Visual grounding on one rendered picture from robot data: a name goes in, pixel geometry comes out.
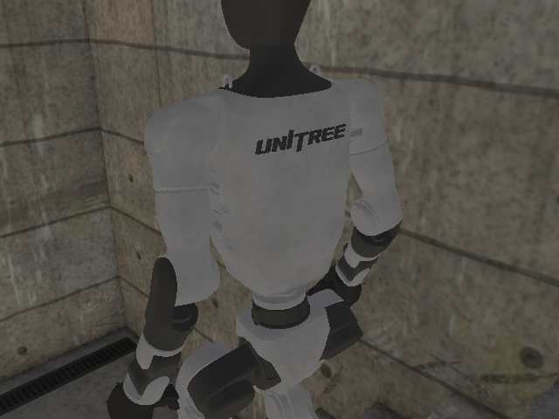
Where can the stairs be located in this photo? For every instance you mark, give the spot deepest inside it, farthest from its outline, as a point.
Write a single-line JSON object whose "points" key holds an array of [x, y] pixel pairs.
{"points": [[457, 407]]}

